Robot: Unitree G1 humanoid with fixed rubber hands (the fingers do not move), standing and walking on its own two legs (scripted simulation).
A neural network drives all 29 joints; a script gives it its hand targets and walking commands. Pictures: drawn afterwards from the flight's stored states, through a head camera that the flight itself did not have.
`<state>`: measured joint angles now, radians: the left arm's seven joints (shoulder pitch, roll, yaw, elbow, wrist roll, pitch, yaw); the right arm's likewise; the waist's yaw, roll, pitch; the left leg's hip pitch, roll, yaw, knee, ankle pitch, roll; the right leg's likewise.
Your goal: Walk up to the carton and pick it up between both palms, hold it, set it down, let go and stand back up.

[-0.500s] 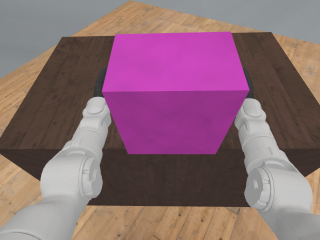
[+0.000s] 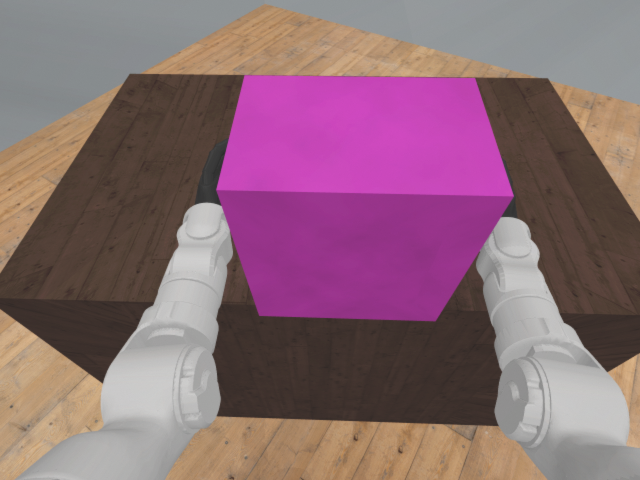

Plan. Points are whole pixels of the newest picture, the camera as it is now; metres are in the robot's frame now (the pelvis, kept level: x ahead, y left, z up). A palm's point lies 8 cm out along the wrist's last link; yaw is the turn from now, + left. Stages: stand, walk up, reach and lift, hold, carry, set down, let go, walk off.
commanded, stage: reach and lift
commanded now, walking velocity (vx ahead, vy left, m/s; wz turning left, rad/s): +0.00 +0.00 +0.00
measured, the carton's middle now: (351, 213) +0.43 -0.04 +0.08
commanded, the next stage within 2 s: none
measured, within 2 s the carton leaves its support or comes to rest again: leaves its support in 0.36 s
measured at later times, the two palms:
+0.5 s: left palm (202, 205) +0.40 +0.15 +0.14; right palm (505, 209) +0.39 -0.21 +0.13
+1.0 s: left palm (177, 185) +0.39 +0.16 +0.18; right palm (507, 189) +0.38 -0.20 +0.17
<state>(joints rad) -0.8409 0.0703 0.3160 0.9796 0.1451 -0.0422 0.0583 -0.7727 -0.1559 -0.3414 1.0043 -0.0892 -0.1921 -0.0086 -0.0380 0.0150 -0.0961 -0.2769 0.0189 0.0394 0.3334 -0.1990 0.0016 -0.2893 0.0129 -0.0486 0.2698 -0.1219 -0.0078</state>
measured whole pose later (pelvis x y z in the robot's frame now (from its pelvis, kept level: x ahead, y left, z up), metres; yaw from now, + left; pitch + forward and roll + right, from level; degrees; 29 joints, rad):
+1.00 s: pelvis -0.03 +0.00 +0.00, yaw +2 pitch +2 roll -1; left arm -0.85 0.12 0.23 0.76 0.12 0.27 0.07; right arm -0.84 -0.17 -0.25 0.99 0.05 -0.04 -0.04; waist -0.06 -0.04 -0.10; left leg -0.20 0.01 0.01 0.33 -0.17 0.00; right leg -0.20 0.00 -0.08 0.27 -0.11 -0.01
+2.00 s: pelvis -0.03 -0.01 +0.00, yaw +2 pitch -1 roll -1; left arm -0.93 0.19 0.24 0.66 0.05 0.70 0.05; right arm -1.11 -0.29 0.00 0.99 0.35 0.48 -0.13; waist -0.07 0.02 -0.17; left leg -0.17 0.02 0.01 0.36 -0.18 0.00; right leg -0.16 0.01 -0.08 0.28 -0.11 -0.02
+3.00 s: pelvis -0.04 -0.01 +0.00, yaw +1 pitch +1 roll -1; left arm -1.08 0.24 0.22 0.71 -0.02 0.85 0.07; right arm -1.30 -0.36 0.03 1.11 0.41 0.62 -0.15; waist -0.02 0.03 -0.24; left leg -0.21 0.02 0.02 0.37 -0.17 0.00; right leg -0.21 0.01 -0.07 0.29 -0.09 -0.02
